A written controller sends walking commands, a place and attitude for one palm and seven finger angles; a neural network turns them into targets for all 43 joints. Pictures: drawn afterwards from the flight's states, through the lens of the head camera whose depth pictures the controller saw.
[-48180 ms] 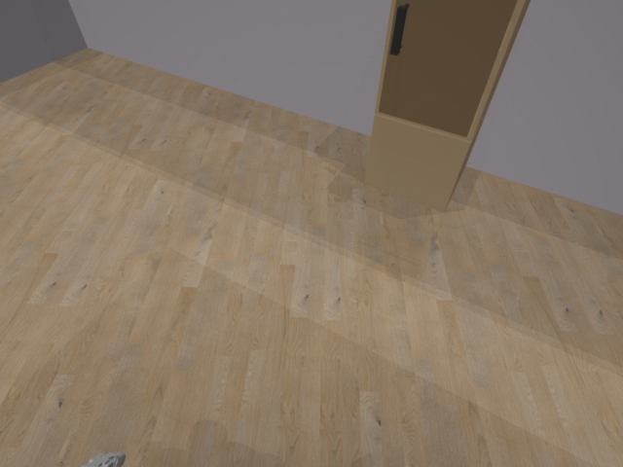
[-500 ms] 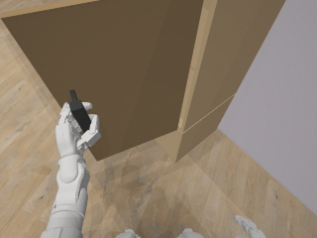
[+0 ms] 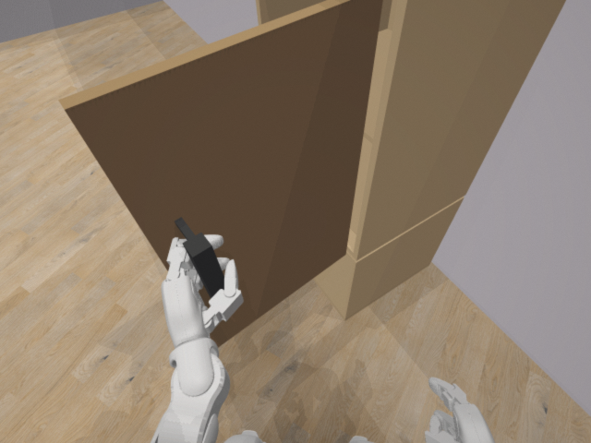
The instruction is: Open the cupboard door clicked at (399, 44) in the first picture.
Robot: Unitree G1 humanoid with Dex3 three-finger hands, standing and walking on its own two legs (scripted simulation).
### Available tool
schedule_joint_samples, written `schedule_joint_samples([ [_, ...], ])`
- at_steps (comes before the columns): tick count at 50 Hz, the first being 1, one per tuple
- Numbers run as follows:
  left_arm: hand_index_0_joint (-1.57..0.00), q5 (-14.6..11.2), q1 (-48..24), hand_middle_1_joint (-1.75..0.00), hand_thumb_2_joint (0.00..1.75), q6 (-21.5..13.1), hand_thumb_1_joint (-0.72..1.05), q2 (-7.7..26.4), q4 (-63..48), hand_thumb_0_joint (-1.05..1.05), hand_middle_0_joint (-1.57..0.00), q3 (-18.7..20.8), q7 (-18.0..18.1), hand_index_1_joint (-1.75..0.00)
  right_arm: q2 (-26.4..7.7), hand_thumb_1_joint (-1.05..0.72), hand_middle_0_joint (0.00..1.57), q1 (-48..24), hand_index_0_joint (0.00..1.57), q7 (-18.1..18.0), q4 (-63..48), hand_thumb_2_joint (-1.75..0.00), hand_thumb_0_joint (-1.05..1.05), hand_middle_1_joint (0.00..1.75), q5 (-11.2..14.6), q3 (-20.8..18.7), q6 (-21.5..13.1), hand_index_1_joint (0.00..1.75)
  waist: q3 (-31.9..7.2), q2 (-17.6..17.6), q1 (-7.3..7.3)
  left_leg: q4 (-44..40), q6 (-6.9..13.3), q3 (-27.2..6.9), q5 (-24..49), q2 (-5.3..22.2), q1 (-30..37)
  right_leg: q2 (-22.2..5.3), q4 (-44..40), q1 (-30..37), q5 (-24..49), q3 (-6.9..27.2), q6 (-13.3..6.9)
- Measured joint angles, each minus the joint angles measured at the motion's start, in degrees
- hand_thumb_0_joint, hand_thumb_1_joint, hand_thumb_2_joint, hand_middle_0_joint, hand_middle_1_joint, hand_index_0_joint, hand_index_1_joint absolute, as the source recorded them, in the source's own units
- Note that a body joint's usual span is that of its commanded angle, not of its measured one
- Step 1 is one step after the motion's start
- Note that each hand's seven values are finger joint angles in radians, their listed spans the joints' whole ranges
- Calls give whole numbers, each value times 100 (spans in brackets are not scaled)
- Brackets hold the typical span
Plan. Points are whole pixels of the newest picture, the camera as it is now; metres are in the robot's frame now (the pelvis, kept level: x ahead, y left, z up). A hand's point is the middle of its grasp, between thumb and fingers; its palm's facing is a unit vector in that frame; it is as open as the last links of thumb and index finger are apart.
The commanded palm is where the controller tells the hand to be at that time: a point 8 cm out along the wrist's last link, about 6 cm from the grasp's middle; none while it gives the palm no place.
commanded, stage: open thumb and fingers to let go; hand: left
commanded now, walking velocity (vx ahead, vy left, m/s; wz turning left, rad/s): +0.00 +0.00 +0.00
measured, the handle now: (203, 264) +0.34 +0.15 +0.05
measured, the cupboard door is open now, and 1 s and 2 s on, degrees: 95 97 97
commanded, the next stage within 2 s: slide the hand sideways off the handle in 0.68 s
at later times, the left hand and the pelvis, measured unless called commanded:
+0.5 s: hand (226, 284) +0.31 +0.11 +0.05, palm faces +0.32 -0.95 +0.00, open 13.9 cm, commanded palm +0.27 +0.16 +0.05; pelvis -0.01 +0.01 +0.00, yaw -1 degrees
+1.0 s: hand (215, 313) +0.27 +0.12 +0.05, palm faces -0.20 -0.98 -0.04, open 15.9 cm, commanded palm +0.26 +0.17 +0.05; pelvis -0.02 +0.04 +0.00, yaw -1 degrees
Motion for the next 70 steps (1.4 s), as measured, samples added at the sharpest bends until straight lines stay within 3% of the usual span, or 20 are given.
schedule_joint_samples([
  [9, -35, -383, -266, -129, 64, -31, 30, 188, 324, 1, -35, 224, -388, -128, -115, -91, 20, 138, 20, -122, 188, -89, 1, 30, 79, -55, -55, 30, 58, 60, -75, -169, -23, 0, 144, 2, 60, 7, -123, 36, 117, 0, -34],
  [17, -33, -332, -449, -123, 44, -209, -18, 141, 609, 0, -33, 253, -334, -123, -118, -91, 20, 134, 20, -102, 214, -89, 1, 30, 80, -71, -99, 30, 48, 45, -92, -159, 21, 52, 176, -10, 21, -6, -126, -12, 174, 52, 6],
  [22, -30, -278, -587, -115, 36, -237, -37, 105, 721, 0, -32, 211, -265, -114, -76, -91, 20, 86, 20, -79, 174, -89, 1, 30, 69, -50, -113, 30, 44, 30, -66, -87, 71, 80, 154, -22, -34, -19, -95, -54, 186, 80, 51],
  [29, -29, -192, -610, -91, 31, -176, -47, 85, 708, -1, -31, 54, -252, -90, 3, -91, 20, 42, 20, -26, 64, -89, 1, 30, 62, 5, -108, 30, 24, 31, -31, -6, 147, 115, 110, -38, -65, -35, -85, -59, 196, 116, 120],
  [40, -41, -22, -506, -65, 30, -49, -50, 3, 498, -2, -42, -302, -62, -66, 46, -91, 20, -18, 20, 44, -19, -89, 1, 30, 48, 61, -85, 30, 40, 53, 16, 157, 251, 137, 37, -82, -135, -81, -15, -82, 179, 139, 223],
  [42, -38, 72, -448, -61, 30, -102, -50, 132, 455, -2, -42, -280, -438, -62, 36, -91, 20, -6, 20, 36, -30, -89, 1, 30, 71, 101, -89, 30, 40, 26, 7, 180, 271, 139, 37, -103, -163, -103, 16, -109, 173, 141, 236],
  [44, -33, 36, -394, -55, 30, -201, -50, 468, 404, -2, -38, -257, -1246, -56, 7, -91, 20, 56, 20, -4, -92, -89, 1, 30, 135, 117, -107, 30, 54, 24, 13, 219, 288, 126, 33, -118, -185, -119, 47, -117, 165, 127, 244],
  [47, -26, -407, -424, -47, 30, -188, -50, 994, 344, -2, -31, -291, -2525, -47, -89, -91, 20, 137, 20, -101, -174, -89, 1, 30, 307, 148, -175, 30, 150, 77, 11, 251, 311, 98, 27, -127, -135, -126, 28, -32, 176, 100, 265],
  [50, -21, -944, -453, -40, 30, 36, -50, 1085, 328, -2, -25, -256, -3129, -40, -179, -91, 20, 183, 20, -160, -232, -89, 1, 30, 445, 173, -282, 30, 210, 120, -16, 213, 337, 113, 49, -129, -69, -126, -46, 45, 225, 115, 298],
  [53, -20, -1064, -373, -36, 30, 171, -50, 927, 230, -2, -21, -178, -3139, -36, -209, -91, 20, 233, 20, -141, -303, -89, 1, 30, 473, 169, -377, 30, 187, 84, -50, 177, 363, 167, 67, -137, -67, -133, -68, 25, 254, 169, 327],
  [59, -19, -778, 25, -33, 30, 143, -50, 760, -193, -2, -18, -168, -2835, -33, -164, -91, 20, 285, 20, -8, -495, -89, 1, 30, 427, 130, -404, 30, 122, 0, -112, 266, 394, 271, -14, -119, -134, -119, 54, -98, 197, 275, 353],
  [64, -18, -726, 486, -32, 30, 149, -50, 889, -613, -2, -18, -97, -2866, -32, -108, -91, 20, 303, 20, -2, -595, -89, 1, 30, 424, 141, -337, 30, 119, -12, -104, 331, 387, 291, -96, -83, -129, -82, 104, -102, 139, 296, 348],
  [70, -19, -889, 1084, -32, 30, 154, -50, 1057, -1115, -2, -18, 36, -3037, -32, -98, -91, 20, 307, 20, -49, -648, -89, 1, 30, 452, 156, -386, 30, 107, 55, -70, 373, 367, 235, -157, -70, -131, -68, 111, -72, 80, 244, 335],
])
